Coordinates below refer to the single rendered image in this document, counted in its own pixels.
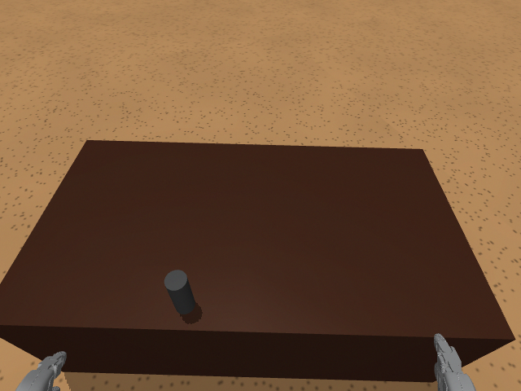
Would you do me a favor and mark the can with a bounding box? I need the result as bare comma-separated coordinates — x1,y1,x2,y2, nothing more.
164,270,195,314

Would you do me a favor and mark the left robot hand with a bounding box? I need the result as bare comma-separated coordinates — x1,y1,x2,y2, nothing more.
15,351,67,391

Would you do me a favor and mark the right robot hand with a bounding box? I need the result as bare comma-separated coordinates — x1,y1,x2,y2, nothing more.
434,333,476,391

